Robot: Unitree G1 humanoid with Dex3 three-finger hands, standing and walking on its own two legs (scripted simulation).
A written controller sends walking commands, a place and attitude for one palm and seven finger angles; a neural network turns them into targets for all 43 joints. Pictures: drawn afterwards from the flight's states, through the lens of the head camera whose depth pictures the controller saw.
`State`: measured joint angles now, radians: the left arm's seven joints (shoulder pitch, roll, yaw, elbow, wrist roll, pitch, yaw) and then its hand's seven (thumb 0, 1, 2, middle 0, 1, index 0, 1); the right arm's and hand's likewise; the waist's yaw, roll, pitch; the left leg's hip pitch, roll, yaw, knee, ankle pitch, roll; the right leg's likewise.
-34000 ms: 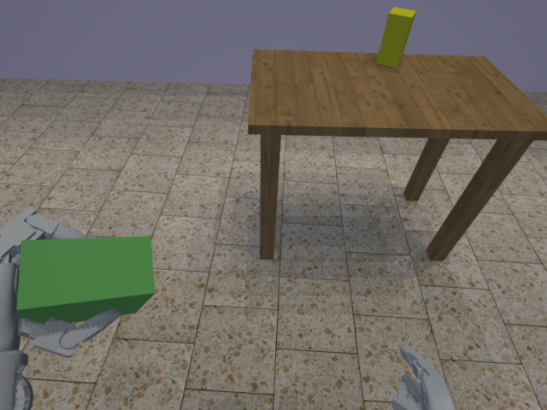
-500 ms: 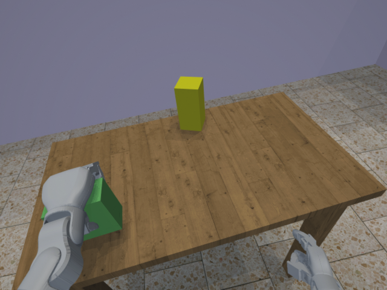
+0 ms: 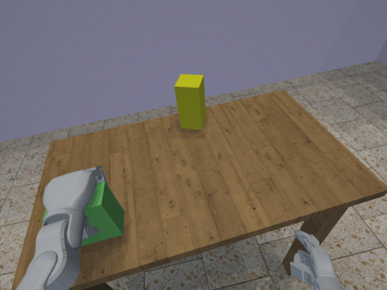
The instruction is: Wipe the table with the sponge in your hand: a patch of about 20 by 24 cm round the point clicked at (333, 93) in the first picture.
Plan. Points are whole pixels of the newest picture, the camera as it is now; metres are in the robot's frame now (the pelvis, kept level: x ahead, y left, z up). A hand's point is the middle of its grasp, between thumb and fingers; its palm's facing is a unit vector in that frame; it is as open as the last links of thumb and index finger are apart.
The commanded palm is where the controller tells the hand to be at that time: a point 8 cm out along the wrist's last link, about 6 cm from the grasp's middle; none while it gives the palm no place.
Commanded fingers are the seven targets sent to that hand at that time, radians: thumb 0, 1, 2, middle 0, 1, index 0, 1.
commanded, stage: move the sponge above the wiping area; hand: left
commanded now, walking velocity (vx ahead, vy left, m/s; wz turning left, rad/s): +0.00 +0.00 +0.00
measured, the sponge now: (91, 220) +0.23 +0.27 +0.02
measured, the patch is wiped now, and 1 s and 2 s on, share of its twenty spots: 0.00 0.00 0.00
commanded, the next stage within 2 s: lower the sponge onto the table in 1.72 s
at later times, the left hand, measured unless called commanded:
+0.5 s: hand (96, 212) +0.23 +0.24 +0.07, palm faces -0.03 -0.12 -0.99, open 10.4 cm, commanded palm +0.20 +0.25 +0.15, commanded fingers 0.00 0.10 1.30 -1.20 -1.60 -1.20 -1.60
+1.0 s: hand (94, 213) +0.23 +0.25 +0.07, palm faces -0.03 -0.10 -0.99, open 10.4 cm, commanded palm +0.20 +0.25 +0.15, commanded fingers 0.00 0.10 1.30 -1.20 -1.60 -1.20 -1.60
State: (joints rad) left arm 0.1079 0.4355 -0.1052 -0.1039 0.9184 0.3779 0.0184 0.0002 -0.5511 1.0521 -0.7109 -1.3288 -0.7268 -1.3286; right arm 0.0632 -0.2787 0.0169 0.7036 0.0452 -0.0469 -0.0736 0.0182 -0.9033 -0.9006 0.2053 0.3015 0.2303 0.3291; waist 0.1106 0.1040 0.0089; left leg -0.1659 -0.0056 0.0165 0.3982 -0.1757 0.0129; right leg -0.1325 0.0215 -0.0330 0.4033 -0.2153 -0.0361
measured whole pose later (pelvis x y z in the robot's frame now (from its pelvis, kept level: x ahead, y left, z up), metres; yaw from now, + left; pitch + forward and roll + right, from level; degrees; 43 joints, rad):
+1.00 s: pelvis +0.00 -0.01 +0.00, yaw +0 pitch -4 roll +0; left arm 0.15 0.45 -0.15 -0.13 0.94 0.32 0.02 0.00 -0.55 1.05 -0.71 -1.33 -0.73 -1.33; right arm 0.07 -0.27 0.02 0.70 0.03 -0.05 -0.08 0.02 -0.90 -0.90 0.20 0.30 0.24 0.33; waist 0.13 0.11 0.02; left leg -0.16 0.01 0.01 0.41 -0.18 0.00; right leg -0.12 0.04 -0.04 0.41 -0.22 -0.05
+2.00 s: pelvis +0.00 +0.00 +0.00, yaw -1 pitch -4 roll +0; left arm 0.12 0.43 -0.12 -0.14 0.93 0.44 0.06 0.00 -0.55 1.05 -0.71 -1.33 -0.73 -1.33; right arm 0.06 -0.27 0.02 0.71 0.05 -0.02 -0.05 0.02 -0.90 -0.90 0.21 0.30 0.20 0.31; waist 0.12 0.10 0.01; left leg -0.14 0.00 0.02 0.39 -0.17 0.01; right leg -0.11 0.03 -0.02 0.40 -0.21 -0.04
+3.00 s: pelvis +0.00 +0.00 +0.00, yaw +0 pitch -3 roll +0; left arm 0.17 0.38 -0.14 -0.05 0.96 0.37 0.08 0.00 -0.55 1.05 -0.71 -1.33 -0.73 -1.33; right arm 0.06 -0.27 0.01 0.70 0.04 -0.03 -0.06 0.02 -0.90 -0.90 0.21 0.30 0.22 0.32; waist 0.11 0.10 -0.01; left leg -0.18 0.00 0.01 0.41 -0.18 0.01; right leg -0.14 0.03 -0.03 0.40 -0.22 -0.04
